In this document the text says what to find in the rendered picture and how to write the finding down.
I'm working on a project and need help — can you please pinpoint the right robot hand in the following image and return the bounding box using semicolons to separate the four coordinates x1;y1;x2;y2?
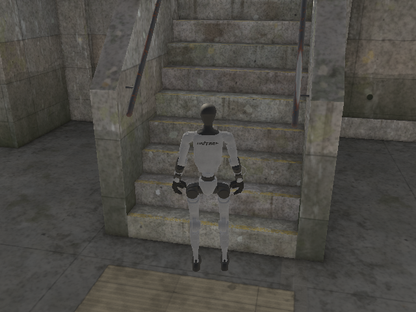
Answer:
229;180;244;195

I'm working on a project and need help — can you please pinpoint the robot right forearm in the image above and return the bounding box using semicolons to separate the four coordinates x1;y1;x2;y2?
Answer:
232;157;243;183

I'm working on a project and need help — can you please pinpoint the robot right upper arm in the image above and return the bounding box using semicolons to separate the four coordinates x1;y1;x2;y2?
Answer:
222;131;239;166

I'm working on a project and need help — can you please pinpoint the robot left forearm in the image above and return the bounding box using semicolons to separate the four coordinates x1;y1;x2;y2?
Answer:
173;157;184;183

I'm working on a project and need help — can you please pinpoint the robot left upper arm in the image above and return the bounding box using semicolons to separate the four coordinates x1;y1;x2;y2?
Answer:
177;131;194;166

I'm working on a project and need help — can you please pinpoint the right robot foot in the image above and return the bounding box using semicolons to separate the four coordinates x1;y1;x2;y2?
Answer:
220;254;229;271

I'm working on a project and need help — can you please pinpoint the left robot hand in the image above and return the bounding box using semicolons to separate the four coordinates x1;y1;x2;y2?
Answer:
172;180;187;194

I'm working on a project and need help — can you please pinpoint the robot torso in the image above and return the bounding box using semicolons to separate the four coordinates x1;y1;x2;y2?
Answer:
193;129;223;195

